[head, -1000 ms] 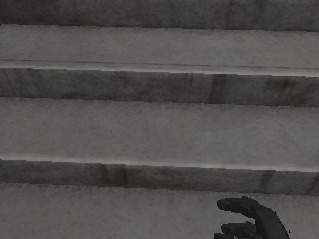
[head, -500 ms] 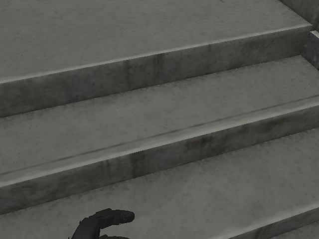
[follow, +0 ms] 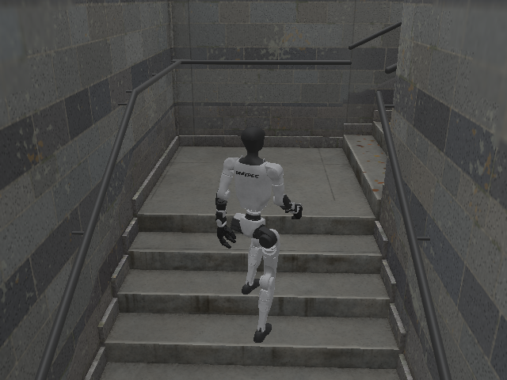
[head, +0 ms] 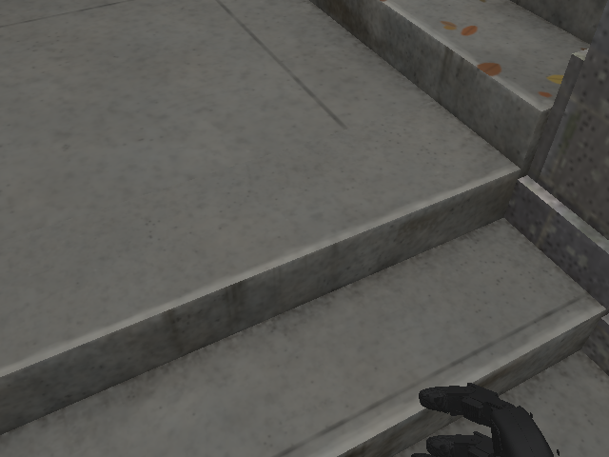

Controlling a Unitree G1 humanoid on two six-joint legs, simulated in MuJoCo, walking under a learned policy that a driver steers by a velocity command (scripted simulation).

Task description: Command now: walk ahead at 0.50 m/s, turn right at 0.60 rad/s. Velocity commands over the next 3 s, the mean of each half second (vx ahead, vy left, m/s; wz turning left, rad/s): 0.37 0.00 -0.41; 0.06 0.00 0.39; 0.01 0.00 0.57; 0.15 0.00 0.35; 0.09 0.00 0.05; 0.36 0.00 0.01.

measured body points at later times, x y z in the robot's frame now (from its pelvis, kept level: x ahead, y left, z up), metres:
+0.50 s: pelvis +0.22 -0.01 +0.13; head +0.23 +0.00 +0.58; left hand +0.51 +0.12 +0.05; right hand +0.16 -0.21 -0.03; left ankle +0.11 +0.12 -0.60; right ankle +0.32 -0.13 -0.59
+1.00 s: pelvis +0.24 +0.02 +0.13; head +0.26 +0.04 +0.58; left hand +0.46 +0.26 +0.05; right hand +0.32 -0.23 +0.02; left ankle +0.20 +0.12 -0.60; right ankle +0.27 -0.12 -0.55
